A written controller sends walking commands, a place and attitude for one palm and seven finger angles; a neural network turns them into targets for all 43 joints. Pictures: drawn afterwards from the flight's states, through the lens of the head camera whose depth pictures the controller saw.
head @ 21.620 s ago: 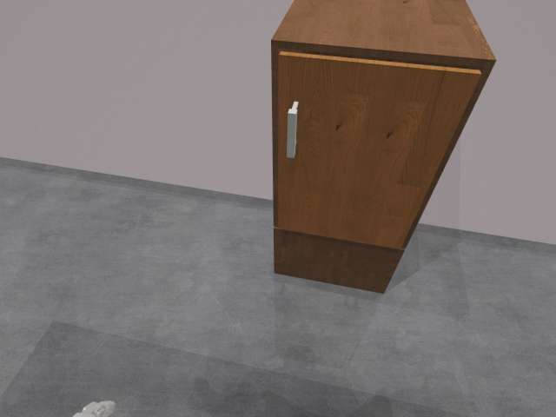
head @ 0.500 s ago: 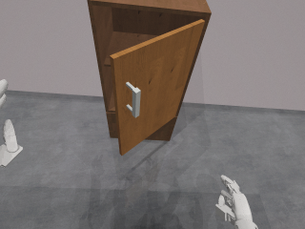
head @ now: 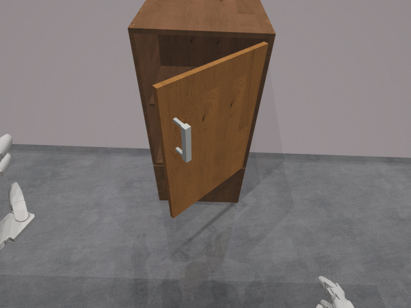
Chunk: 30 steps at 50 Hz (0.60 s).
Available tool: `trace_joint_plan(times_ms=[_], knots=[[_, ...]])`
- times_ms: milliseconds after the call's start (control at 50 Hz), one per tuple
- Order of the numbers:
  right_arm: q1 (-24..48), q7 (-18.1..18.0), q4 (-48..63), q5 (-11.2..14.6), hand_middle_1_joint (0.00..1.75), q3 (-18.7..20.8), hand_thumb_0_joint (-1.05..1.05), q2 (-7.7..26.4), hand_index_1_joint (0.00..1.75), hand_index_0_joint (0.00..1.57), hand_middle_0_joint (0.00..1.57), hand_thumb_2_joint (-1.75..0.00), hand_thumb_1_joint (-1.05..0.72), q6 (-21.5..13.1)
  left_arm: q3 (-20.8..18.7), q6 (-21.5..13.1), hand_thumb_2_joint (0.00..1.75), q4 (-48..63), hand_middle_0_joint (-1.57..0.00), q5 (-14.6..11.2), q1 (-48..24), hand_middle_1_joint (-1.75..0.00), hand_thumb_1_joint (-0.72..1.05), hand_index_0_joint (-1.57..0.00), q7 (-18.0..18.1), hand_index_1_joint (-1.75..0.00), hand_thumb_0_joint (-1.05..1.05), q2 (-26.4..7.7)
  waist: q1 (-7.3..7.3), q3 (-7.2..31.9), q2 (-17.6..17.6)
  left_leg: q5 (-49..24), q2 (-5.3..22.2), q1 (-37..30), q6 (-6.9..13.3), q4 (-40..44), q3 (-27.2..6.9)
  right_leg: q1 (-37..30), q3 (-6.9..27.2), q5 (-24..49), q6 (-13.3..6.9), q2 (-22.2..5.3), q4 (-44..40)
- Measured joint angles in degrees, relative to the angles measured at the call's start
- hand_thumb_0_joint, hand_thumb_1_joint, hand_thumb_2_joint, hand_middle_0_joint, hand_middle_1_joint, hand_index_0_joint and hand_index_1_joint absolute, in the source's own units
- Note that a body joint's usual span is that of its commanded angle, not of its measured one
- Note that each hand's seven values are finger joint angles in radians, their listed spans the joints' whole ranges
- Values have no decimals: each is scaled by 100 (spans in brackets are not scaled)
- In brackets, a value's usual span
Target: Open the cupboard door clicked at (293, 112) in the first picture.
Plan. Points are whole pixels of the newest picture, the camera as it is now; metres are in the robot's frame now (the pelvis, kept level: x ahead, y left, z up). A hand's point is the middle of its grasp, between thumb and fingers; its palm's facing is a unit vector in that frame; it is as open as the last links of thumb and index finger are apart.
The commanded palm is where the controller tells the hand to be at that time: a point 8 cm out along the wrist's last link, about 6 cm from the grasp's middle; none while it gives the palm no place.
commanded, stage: stop stepping back and stand still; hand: left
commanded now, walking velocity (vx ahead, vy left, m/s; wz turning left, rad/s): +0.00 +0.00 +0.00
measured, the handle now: (182, 140) +0.55 +0.09 +0.00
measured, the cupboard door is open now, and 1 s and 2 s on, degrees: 43 43 43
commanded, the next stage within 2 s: let the arm hang, fingers relaxed in 0.68 s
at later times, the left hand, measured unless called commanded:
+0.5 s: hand out of the picture +0.17 +0.29 +0.16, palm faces +0.41 -0.78 -0.47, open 7.4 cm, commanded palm +0.11 +0.32 +0.18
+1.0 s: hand out of the picture +0.08 +0.24 -0.11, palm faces -0.01 -0.94 -0.33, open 7.4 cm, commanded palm none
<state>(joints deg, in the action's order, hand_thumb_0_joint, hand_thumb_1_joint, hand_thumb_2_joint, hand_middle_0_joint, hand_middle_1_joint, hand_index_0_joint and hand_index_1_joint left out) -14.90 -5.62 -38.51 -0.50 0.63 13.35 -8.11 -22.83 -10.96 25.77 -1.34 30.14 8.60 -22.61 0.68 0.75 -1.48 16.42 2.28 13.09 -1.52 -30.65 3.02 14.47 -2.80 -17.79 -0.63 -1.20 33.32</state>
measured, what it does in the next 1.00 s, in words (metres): shifts its weight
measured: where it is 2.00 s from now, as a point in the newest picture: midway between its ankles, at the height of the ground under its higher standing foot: outside the picture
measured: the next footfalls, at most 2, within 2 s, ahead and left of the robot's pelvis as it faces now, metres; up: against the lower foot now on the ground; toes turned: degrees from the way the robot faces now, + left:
none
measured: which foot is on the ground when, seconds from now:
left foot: down 0.00-1.00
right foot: down 0.00-1.00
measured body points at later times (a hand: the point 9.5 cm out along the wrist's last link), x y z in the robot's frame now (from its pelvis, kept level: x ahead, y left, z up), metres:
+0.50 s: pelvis -0.03 +0.02 +0.01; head -0.02 +0.02 +0.46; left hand +0.14 +0.33 +0.18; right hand +0.12 -0.21 -0.08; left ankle +0.00 +0.14 -0.73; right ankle +0.00 -0.10 -0.73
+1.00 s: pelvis -0.05 +0.02 +0.00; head -0.03 +0.00 +0.45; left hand +0.08 +0.29 -0.09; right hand +0.08 -0.23 -0.14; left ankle +0.00 +0.14 -0.73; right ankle +0.00 -0.10 -0.73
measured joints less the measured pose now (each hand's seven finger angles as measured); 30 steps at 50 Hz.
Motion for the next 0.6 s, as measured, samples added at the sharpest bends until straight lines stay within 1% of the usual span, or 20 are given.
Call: trace_joint_plan(times_ms=[60,100,200,300,420,500,600], knots=[[133,74,124,18,30,-57,2,-113,30,20,20,-90,-90,-50,-176,-33,90,17,-21,-26,98,-30,89,-21,-24,-30,1,-190,32,-110,33,-1,32,-16,15,-12,71,-7,71,48,-14,36,-36],[206,126,177,25,30,-93,2,-166,30,20,20,-90,-90,-80,-198,-62,90,21,-21,-51,109,-30,89,-21,-39,-30,1,-231,34,-169,85,-21,55,0,26,-16,87,-14,86,113,-12,61,-101],[322,207,218,12,30,-152,1,-226,30,20,20,-90,-90,-74,-70,-84,90,43,-21,-86,182,-30,89,-21,-94,-30,1,-125,3,-237,176,-147,54,14,61,100,119,-30,116,301,21,67,-306],[310,199,234,-5,30,-159,1,-216,30,20,20,-90,-90,-13,-8,-44,90,-20,-21,-83,266,-30,89,-22,-127,-30,1,-45,-78,-258,225,-311,33,18,106,281,135,-58,128,508,61,57,-560],[252,150,185,-12,30,-120,1,-149,30,20,20,-90,-90,-7,0,47,90,-143,-21,-48,114,-30,89,-22,-87,-30,1,50,-173,-319,238,-466,6,41,158,429,120,-115,110,740,107,40,-854],[217,123,180,-9,30,-105,1,-126,30,20,20,-90,-90,-37,44,74,90,-130,-21,-14,25,-30,89,-21,-60,-30,1,91,-167,-342,214,-550,-46,19,194,530,119,-139,107,818,144,-7,-944],[211,110,206,-12,30,-110,2,-151,30,20,20,-90,-90,-56,50,31,90,-81,-21,8,49,-30,89,-21,-55,-30,1,37,-109,-334,192,-613,-85,7,218,610,114,-150,101,863,166,-41,-1004]])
